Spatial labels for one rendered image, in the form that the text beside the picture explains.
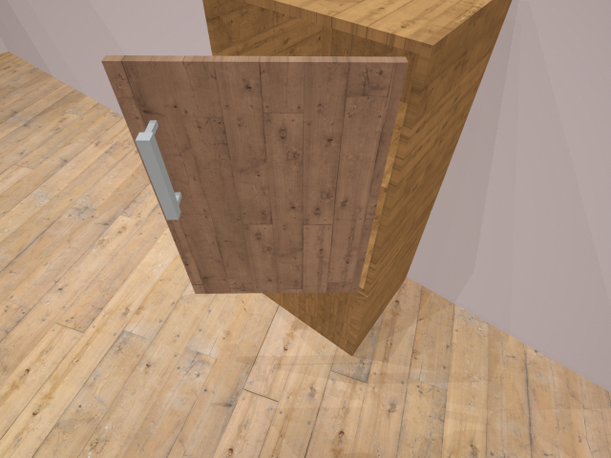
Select handle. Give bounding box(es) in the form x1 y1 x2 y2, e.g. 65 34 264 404
136 120 182 219

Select cupboard door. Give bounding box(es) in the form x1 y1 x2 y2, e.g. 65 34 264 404
101 55 409 294

